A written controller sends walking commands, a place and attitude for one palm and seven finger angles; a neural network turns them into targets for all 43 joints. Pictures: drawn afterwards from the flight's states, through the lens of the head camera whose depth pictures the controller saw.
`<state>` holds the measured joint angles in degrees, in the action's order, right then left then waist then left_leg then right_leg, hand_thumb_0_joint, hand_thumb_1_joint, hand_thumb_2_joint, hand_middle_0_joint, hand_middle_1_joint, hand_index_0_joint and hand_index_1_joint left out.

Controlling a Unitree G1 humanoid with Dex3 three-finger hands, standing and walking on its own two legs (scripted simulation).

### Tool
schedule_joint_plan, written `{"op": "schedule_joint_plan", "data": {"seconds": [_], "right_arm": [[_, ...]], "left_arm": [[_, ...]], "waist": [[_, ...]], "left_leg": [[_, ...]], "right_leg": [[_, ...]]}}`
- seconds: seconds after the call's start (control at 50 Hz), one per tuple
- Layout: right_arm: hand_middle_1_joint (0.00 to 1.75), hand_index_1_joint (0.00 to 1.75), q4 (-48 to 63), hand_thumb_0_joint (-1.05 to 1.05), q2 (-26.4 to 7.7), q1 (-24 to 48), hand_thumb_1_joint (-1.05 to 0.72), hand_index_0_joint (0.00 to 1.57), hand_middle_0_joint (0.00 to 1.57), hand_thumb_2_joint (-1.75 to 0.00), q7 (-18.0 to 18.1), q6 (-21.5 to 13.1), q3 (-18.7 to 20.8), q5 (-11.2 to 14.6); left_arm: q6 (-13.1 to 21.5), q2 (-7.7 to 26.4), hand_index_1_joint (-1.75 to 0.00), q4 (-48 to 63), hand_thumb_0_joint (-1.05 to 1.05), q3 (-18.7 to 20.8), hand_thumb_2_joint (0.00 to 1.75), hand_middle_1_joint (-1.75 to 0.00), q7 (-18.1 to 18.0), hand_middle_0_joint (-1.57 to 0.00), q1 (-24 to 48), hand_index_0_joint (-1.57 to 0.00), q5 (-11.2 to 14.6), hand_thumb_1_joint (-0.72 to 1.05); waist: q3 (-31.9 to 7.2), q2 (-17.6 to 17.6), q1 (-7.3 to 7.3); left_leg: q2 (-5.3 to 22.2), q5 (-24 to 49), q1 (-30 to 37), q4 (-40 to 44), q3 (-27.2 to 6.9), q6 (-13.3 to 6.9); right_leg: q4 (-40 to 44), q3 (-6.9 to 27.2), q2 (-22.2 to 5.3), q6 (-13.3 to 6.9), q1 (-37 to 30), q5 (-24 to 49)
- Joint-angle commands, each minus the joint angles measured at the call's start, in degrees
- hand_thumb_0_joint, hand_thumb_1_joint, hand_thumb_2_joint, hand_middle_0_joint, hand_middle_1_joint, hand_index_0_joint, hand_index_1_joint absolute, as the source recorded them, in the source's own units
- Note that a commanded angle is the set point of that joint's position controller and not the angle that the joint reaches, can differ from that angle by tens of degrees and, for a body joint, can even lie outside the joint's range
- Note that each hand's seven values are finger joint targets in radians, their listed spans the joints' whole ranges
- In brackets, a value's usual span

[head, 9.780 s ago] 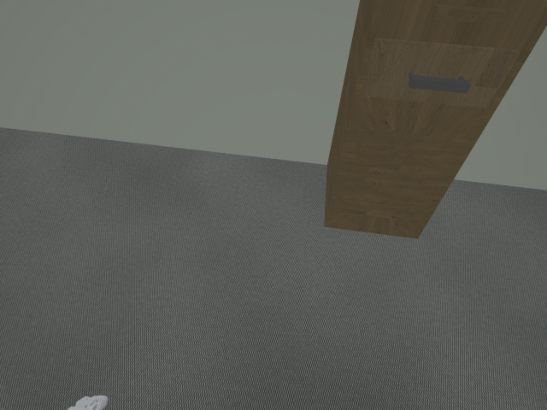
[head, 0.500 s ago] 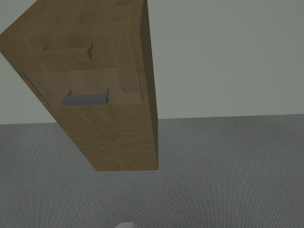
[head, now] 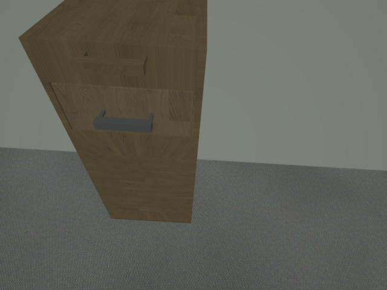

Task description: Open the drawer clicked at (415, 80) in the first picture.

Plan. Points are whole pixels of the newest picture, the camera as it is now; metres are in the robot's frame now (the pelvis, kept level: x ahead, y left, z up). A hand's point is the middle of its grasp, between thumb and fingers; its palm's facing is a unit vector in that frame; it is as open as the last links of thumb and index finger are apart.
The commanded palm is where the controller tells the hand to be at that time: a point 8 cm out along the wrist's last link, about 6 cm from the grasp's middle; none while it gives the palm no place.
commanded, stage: come to a stop and stand still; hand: left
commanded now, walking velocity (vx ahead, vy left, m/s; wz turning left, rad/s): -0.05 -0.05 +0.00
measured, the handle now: (125, 119) +0.55 +0.24 +0.01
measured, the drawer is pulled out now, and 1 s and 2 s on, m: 0.00 0.00 0.00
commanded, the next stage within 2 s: look again from close up in 0.48 s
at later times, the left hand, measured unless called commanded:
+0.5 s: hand out of the picture +0.04 +0.16 -0.18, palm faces +0.08 -0.97 -0.22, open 7.2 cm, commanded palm none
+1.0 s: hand out of the picture +0.01 +0.22 -0.18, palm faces +0.01 -0.98 -0.21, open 7.4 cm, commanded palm none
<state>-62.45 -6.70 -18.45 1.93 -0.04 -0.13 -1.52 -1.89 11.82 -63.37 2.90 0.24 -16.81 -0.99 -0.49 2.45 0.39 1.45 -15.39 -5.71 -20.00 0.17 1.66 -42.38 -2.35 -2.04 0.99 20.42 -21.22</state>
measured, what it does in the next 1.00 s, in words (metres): steps on the spot: right foot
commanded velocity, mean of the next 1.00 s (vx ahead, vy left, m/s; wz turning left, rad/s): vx -0.01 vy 0.00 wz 0.00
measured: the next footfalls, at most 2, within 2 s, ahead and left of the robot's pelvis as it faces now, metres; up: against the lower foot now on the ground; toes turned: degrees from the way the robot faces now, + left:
right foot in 0.10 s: +0.04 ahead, -0.11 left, +0.00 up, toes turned -3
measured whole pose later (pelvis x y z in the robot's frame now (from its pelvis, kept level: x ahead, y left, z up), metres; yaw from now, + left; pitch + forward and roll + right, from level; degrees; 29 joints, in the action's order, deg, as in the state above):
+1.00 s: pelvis +0.00 +0.04 -0.01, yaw -1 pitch -1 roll +0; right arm -60.6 -9.5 -16.9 1.9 -1.0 -1.2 -1.1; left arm -0.6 9.7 -62.8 0.0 -1.4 -15.8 -0.6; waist 2.3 -0.5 0.7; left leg -1.2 -19.0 -8.6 -28.0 5.6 -2.8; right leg -29.8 -1.6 -3.9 2.1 13.3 -15.8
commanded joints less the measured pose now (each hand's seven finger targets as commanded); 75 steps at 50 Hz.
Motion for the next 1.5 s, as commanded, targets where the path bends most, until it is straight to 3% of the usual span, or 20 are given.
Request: {"op": "schedule_joint_plan", "data": {"seconds": [0.0, 0.04, 0.08, 0.12, 0.24, 0.38, 0.54, 0.56, 0.58, 0.62, 0.66, 0.7, 1.12, 1.14, 1.16, 1.18, 1.22, 1.28, 1.34, 1.48], "right_arm": [[0.30, 0.30, 0.79, 0.00, -10.72, -2.18, -0.90, 0.20, 0.20, -0.90, 1.13, -1.14, 2.76, -0.01], [0.30, 0.30, -0.04, 0.00, -10.34, -2.12, -0.90, 0.20, 0.20, -0.90, 1.30, -1.14, 2.98, 0.55], [0.30, 0.30, -0.24, 0.00, -6.44, -3.24, -0.90, 0.20, 0.20, -0.90, 0.91, -1.47, 2.30, 1.40], [0.30, 0.30, -0.87, 0.00, -4.73, -3.23, -0.90, 0.20, 0.20, -0.90, 0.96, -0.28, 2.03, 1.24], [0.30, 0.30, -3.60, 0.00, -3.89, -3.87, -0.90, 0.20, 0.20, -0.90, 0.85, -0.27, 1.24, 0.81], [0.30, 0.30, -3.29, 0.00, -5.29, -2.57, -0.90, 0.20, 0.20, -0.90, 1.06, -0.36, 1.37, 0.87], [0.30, 0.30, -2.83, 0.00, -6.14, -1.07, -0.90, 0.20, 0.20, -0.90, 1.02, -0.39, 1.23, 0.82], [0.30, 0.30, 1.81, 0.00, -9.09, 7.10, -0.90, 0.20, 0.20, -0.90, 0.24, -0.83, 2.51, 1.36], [0.30, 0.30, 4.95, 0.00, -5.40, 3.60, -0.90, 0.20, 0.20, -0.90, 0.00, -0.32, 1.97, 1.42], [0.30, 0.30, 6.05, 0.00, -4.84, 2.12, -0.90, 0.20, 0.20, -0.90, -0.57, -0.01, 1.83, 1.52], [0.30, 0.30, 4.85, 0.00, -5.01, -1.90, -0.90, 0.20, 0.20, -0.90, -0.84, -0.66, 1.43, 0.85], [0.30, 0.30, 5.37, 0.00, -8.41, -2.40, -0.90, 0.20, 0.20, -0.90, -0.81, -1.63, 1.54, 0.07], [0.30, 0.30, 1.07, 0.00, -8.41, -2.71, -0.90, 0.20, 0.20, -0.90, 0.41, -2.39, 0.13, 0.55], [0.30, 0.30, 4.67, 0.00, -11.29, 1.46, -0.90, 0.20, 0.20, -0.90, -0.18, -2.13, 1.11, 1.64], [0.30, 0.30, 22.04, 0.00, -18.90, 0.69, -0.90, 0.20, 0.20, -0.90, 1.85, -10.75, 1.55, 3.77], [0.30, 0.30, 20.18, 0.00, -13.83, 5.58, -0.90, 0.20, 0.20, -0.90, 3.91, -16.80, 1.81, 2.75], [0.30, 0.30, 17.77, 0.00, -11.10, 6.32, -0.90, 0.20, 0.20, -0.90, 3.66, -19.25, 2.05, 3.20], [0.30, 0.30, 25.40, 0.00, -14.24, 10.73, -0.90, 0.20, 0.20, -0.90, 1.81, -15.07, 3.40, -0.31], [0.30, 0.30, 32.18, 0.00, -13.51, 15.10, -0.90, 0.20, 0.20, -0.90, -2.00, -8.14, 4.99, -1.01], [0.30, 0.30, 40.15, 0.00, -13.08, 18.62, -0.90, 0.20, 0.20, -0.90, -4.51, -0.76, 4.58, -2.42]], "left_arm": [[1.98, 0.88, -0.30, 3.80, 0.00, -0.46, 0.90, -0.30, -0.03, -0.20, 3.62, -0.20, 0.65, 0.90], [2.69, 1.11, -0.30, 1.55, 0.00, -0.36, 0.90, -0.30, -0.42, -0.20, -1.43, -0.20, 0.77, 0.90], [3.41, 4.87, -0.30, -0.41, 0.00, -0.01, 0.90, -0.30, -1.55, -0.20, -4.36, -0.20, 0.83, 0.90], [3.68, 5.34, -0.30, -0.83, 0.00, 0.06, 0.90, -0.30, -2.26, -0.20, -3.33, -0.20, 0.85, 0.90], [2.84, 1.56, -0.30, -0.37, 0.00, -1.09, 0.90, -0.30, -2.38, -0.20, 0.59, -0.20, 0.96, 0.90], [3.31, 3.18, -0.30, -0.51, 0.00, -0.79, 0.90, -0.30, -2.72, -0.20, -0.04, -0.20, 0.98, 0.90], [3.09, 3.16, -0.30, -0.48, 0.00, -1.11, 0.90, -0.30, -2.50, -0.20, 0.35, -0.20, 0.82, 0.90], [4.41, 6.05, -0.30, -2.87, 0.00, -0.17, 0.90, -0.30, -5.05, -0.20, -8.51, -0.20, 0.22, 0.90], [5.34, 7.74, -0.30, 0.04, 0.00, -0.05, 0.90, -0.30, -4.89, -0.20, -8.06, -0.20, -0.45, 0.90], [4.93, 6.65, -0.30, 2.89, 0.00, -0.91, 0.90, -0.30, -3.77, -0.20, -2.03, -0.20, -0.66, 0.90], [4.10, 5.45, -0.30, 4.40, 0.00, -1.15, 0.90, -0.30, -3.18, -0.20, 1.35, -0.20, -0.02, 0.90], [2.98, 2.77, -0.30, 4.77, 0.00, -1.55, 0.90, -0.30, -2.67, -0.20, 0.17, -0.20, 0.28, 0.90], [2.39, 1.97, -0.30, 1.54, 0.00, -2.26, 0.90, -0.30, -2.07, -0.20, -1.51, -0.20, 0.35, 0.90], [3.22, 3.65, -0.30, -0.51, 0.00, -2.39, 0.90, -0.30, -4.59, -0.20, -5.33, -0.20, 0.04, 0.90], [11.93, 24.83, -0.32, 84.47, 0.00, -0.09, 0.89, -0.32, -5.73, -0.20, 40.08, -0.20, -11.74, 0.88], [6.46, 19.67, -0.33, 68.38, 0.00, 0.64, 0.88, -0.33, -9.98, -0.20, 12.66, -0.20, -12.80, 0.85], [-2.50, 4.49, -0.36, 61.70, 0.00, -7.58, 0.86, -0.36, -12.98, -0.21, -1.83, -0.21, -16.58, 0.81], [-1.14, 16.12, -0.40, 62.54, 0.00, 1.83, 0.83, -0.40, -16.23, -0.21, -9.68, -0.21, -33.25, 0.74], [-0.88, 7.39, -0.45, 57.17, 0.00, -3.85, 0.80, -0.45, -18.44, -0.22, -25.62, -0.22, -47.39, 0.67], [10.10, 18.90, -0.55, 70.07, 0.00, 6.28, 0.73, -0.55, -25.77, -0.23, -12.82, -0.23, -62.18, 0.50]], "waist": [[4.32, -11.63, -1.65], [1.04, -9.24, 0.28], [-2.64, -0.71, -0.04], [-2.88, 9.60, -0.22], [2.45, -0.99, -0.85], [-1.25, -1.82, -0.51], [1.98, -2.73, -0.52], [5.81, 3.92, 3.74], [0.65, 3.55, 0.60], [-2.99, 0.38, -1.31], [-1.60, -1.50, -3.16], [2.17, -9.84, -1.35], [3.43, -3.52, 0.08], [3.80, 6.31, 1.20], [-24.94, -9.51, -3.06], [-21.05, -19.11, 1.31], [-4.99, -13.36, -0.69], [-6.63, -0.15, 2.44], [-1.56, 7.17, 6.06], [-11.21, 4.39, 6.98]], "left_leg": [[12.84, 29.42, 1.75, 2.74, -7.39, -8.89], [9.64, 32.33, 0.85, -3.86, -4.67, -5.51], [4.62, 13.42, -8.64, -6.31, -0.24, -1.34], [2.82, -2.43, -8.23, -7.99, 2.21, -0.02], [5.40, 11.52, -2.85, -1.78, 0.52, -1.02], [5.67, 16.17, -1.44, -2.66, 1.84, -0.31], [5.82, 14.26, -0.94, -0.95, 1.44, -0.62], [3.63, 1.33, -11.36, -18.15, 6.13, 0.34], [2.67, -9.88, -14.69, -22.60, 0.51, -1.79], [2.77, -10.64, -10.52, -19.15, 1.24, -2.04], [1.55, -0.31, -2.69, -7.51, 2.33, -1.66], [8.26, 6.23, -7.28, -2.03, -4.35, -4.26], [5.73, 15.27, -4.69, -0.17, -1.64, -5.39], [7.48, 28.04, -8.41, -10.79, -0.98, -3.24], [0.59, 34.87, 5.61, -5.08, -2.16, -3.51], [3.15, 43.47, 9.69, -3.27, -1.66, -1.62], [2.22, 33.06, -1.90, -1.53, -0.84, 0.66], [-0.37, 23.52, -12.97, -10.37, -1.77, -1.68], [-1.42, 13.58, -22.20, -11.59, 0.98, -0.71], [-5.09, 1.92, -27.27, -20.61, 2.53, -2.93]], "right_leg": [[7.35, -0.59, -0.09, 0.24, 1.35, -1.47], [20.59, -1.15, -0.08, -0.03, -8.34, 13.66], [18.55, 6.34, -8.47, -3.05, -21.09, 38.13], [20.67, 9.44, -11.80, -6.00, -19.21, 42.23], [21.27, 3.70, -4.97, -3.76, -11.84, 26.46], [19.37, 3.16, -5.46, -3.43, -17.26, 38.84], [21.21, 3.12, -4.96, -3.14, -14.51, 31.44], [20.49, 10.11, -9.33, 2.72, -15.02, 61.74], [18.88, 12.95, -13.82, -0.28, -19.85, 68.03], [19.65, 8.61, -12.05, -8.64, -15.04, 41.40], [18.16, 5.50, -8.01, -6.64, -6.48, 18.71], [14.78, 1.66, -2.20, -3.35, -4.94, 5.16], [13.90, 2.11, -3.06, -2.08, -8.99, 14.40], [15.30, 3.90, -5.36, -1.41, -9.37, 30.63], [8.88, 5.13, 1.59, -3.68, -12.83, 30.28], [5.13, 0.05, 2.02, -4.09, -4.42, 11.70], [4.86, -1.98, 2.32, -2.46, 2.72, 3.53], [10.48, 2.60, 2.96, -4.55, -0.21, 14.11], [8.32, 3.20, 4.23, -5.10, 3.85, 6.59], [4.36, 10.77, 2.22, -4.67, 5.79, 7.31]]}}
